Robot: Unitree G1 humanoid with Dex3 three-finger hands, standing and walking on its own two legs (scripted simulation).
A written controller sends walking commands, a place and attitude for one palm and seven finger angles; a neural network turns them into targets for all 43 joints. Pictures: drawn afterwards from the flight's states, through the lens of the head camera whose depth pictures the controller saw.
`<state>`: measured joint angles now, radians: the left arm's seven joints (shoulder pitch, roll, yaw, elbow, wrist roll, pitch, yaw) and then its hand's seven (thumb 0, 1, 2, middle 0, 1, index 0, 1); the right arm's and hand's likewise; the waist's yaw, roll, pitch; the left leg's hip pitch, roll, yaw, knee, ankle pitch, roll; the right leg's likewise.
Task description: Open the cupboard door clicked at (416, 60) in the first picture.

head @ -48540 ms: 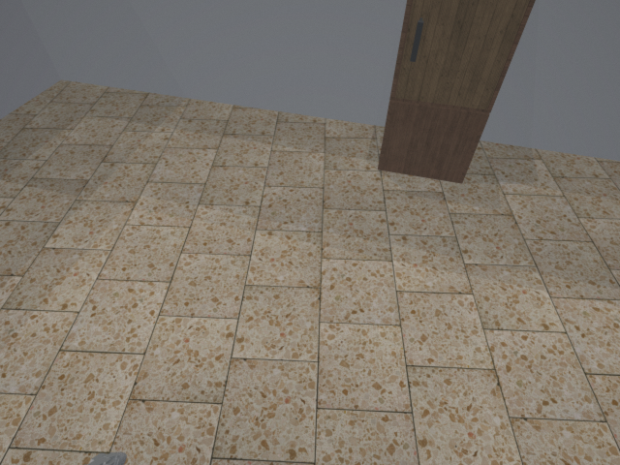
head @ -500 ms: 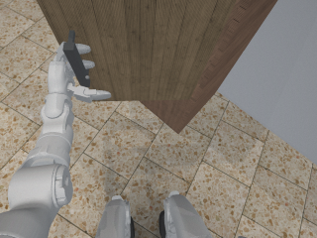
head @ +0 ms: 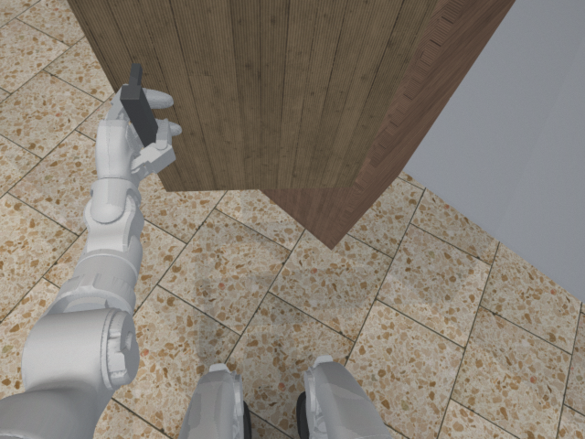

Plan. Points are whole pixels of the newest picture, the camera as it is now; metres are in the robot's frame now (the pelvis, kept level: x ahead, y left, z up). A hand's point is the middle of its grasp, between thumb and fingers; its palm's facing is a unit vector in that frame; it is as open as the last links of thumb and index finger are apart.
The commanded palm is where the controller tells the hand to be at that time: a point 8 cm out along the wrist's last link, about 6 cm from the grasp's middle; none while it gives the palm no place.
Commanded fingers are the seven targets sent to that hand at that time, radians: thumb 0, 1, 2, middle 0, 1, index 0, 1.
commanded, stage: pull the door open along its arc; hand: left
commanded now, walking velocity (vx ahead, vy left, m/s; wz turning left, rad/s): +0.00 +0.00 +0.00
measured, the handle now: (149, 119) +0.54 +0.16 +0.03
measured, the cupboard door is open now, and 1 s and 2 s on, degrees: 46 83 81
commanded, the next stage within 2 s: open thumb and fingers to let go in 1.06 s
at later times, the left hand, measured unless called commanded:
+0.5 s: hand (173, 193) +0.43 +0.12 +0.03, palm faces -0.04 -1.00 -0.01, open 5.8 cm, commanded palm +0.36 +0.18 +0.03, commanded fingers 0.00 0.90 0.90 -0.40 -1.35 -0.40 -1.35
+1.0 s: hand (249, 296) +0.29 +0.03 +0.04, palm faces +0.31 -0.95 -0.03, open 6.1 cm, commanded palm +0.21 +0.09 +0.03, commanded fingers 0.00 0.90 0.90 -0.40 -1.35 -0.40 -1.35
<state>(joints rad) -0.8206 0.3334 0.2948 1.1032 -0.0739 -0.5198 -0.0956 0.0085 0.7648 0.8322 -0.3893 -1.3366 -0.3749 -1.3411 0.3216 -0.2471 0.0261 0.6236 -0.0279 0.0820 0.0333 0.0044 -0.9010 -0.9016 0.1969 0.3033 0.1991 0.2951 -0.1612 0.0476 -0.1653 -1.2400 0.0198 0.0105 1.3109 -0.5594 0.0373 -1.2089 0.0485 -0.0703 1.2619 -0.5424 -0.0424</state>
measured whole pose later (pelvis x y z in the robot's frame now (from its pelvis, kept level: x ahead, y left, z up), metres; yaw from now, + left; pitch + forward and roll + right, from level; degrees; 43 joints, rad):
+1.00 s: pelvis +0.03 -0.04 +0.02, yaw +3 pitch +20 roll +2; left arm 0.23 -0.09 -0.23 0.20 0.12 -0.43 0.47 0.03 0.66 0.70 -0.33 -1.25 -0.39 -1.35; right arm 0.12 -0.12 0.04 0.53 -0.07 -0.03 0.04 0.01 -0.90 -0.90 0.20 0.30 0.20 0.30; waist -0.01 0.01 -0.22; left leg -0.98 0.00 -0.01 1.19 -0.56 -0.03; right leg -0.97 0.04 -0.09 1.21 -0.60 -0.10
